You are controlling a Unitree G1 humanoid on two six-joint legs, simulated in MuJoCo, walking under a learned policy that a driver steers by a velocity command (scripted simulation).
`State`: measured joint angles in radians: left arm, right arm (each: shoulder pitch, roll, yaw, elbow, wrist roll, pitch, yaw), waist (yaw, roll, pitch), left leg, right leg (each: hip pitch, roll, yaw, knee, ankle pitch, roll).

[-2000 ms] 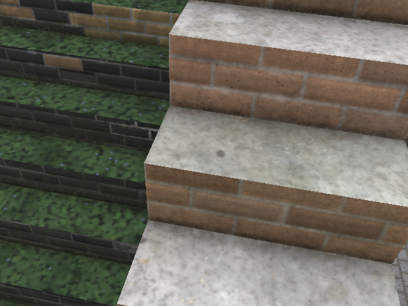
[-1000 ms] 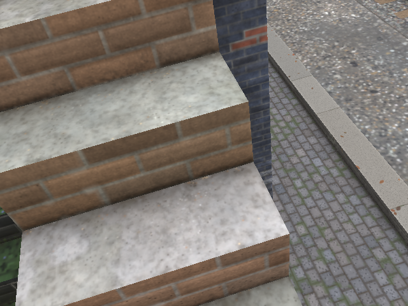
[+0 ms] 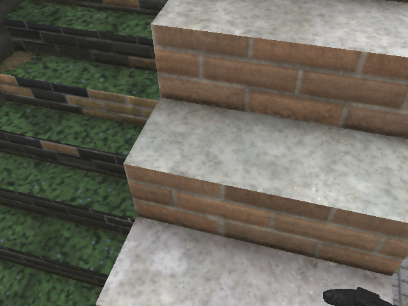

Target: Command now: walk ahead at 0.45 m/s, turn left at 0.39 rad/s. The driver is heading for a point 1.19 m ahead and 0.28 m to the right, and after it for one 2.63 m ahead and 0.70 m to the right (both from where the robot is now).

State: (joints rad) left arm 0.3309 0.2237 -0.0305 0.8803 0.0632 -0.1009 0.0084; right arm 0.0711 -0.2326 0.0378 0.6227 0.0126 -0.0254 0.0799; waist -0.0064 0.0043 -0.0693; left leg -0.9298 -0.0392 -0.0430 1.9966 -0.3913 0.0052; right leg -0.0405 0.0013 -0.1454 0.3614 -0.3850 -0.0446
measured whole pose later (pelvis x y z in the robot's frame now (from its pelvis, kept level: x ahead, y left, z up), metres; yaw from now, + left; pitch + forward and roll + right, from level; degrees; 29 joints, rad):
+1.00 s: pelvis +0.19 +0.05 +0.21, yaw -27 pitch +1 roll -3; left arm 0.00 0.13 -0.02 0.70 -0.05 -0.02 -0.08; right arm 0.61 -0.05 0.06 0.99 -0.07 -0.11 0.00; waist -0.08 -0.04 -0.12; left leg -0.17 0.05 0.15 0.50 -0.35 0.06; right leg -0.94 0.07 0.06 1.99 -0.07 -0.04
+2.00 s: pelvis +0.33 -0.01 +0.33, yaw -17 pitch +5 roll -4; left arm -0.11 0.19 -0.03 0.60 0.04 0.01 0.01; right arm 0.18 -0.41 -0.11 0.84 0.06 -0.03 0.05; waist -0.12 -0.05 0.09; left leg -0.57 0.03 -0.07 1.51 -0.53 -0.18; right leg -0.32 -0.02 -0.31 1.01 -0.77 -0.05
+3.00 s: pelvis +0.40 -0.04 +0.41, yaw -5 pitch -1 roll +0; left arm 0.27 0.21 -0.02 1.12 0.02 0.02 0.00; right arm 0.25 -0.14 0.04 0.97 0.00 0.02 -0.01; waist 0.03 -0.04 0.00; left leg -0.22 0.00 -0.07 0.45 -0.22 -0.01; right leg -0.11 0.06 -0.03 0.41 -0.29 -0.06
